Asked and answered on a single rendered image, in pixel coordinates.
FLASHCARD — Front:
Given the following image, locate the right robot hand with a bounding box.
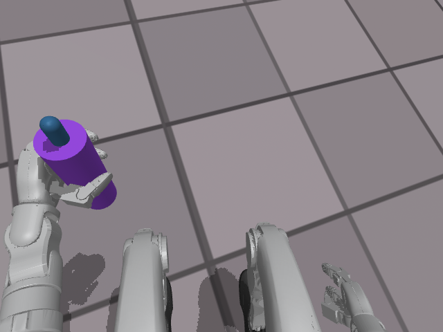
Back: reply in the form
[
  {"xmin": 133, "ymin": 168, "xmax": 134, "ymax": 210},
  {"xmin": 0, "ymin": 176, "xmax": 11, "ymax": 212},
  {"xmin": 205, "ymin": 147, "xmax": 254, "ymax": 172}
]
[{"xmin": 321, "ymin": 263, "xmax": 374, "ymax": 328}]

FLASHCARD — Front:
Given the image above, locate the left robot hand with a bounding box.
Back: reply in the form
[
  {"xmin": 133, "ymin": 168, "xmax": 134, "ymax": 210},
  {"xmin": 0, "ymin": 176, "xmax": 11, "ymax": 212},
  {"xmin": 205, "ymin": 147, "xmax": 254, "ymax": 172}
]
[{"xmin": 17, "ymin": 129, "xmax": 113, "ymax": 209}]

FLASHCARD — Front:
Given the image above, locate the right robot arm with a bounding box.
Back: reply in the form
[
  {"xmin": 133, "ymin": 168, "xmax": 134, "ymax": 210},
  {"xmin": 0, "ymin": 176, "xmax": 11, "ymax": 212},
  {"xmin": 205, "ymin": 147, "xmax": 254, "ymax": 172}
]
[{"xmin": 350, "ymin": 314, "xmax": 388, "ymax": 332}]

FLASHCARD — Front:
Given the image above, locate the bottle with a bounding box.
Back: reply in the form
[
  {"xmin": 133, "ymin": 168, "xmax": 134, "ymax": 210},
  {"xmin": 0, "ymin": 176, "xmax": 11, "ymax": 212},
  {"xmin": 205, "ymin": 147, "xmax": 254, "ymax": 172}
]
[{"xmin": 33, "ymin": 116, "xmax": 117, "ymax": 210}]

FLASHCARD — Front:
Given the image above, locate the right robot foot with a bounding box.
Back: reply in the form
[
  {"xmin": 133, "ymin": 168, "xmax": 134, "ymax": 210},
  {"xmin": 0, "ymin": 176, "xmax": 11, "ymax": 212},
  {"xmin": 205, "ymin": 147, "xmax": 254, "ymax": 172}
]
[{"xmin": 239, "ymin": 269, "xmax": 266, "ymax": 332}]

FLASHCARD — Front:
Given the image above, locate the left robot arm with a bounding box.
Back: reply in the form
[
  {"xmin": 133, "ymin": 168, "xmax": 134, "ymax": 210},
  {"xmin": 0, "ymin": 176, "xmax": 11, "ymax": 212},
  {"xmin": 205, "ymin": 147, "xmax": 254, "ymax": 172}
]
[{"xmin": 0, "ymin": 202, "xmax": 63, "ymax": 332}]

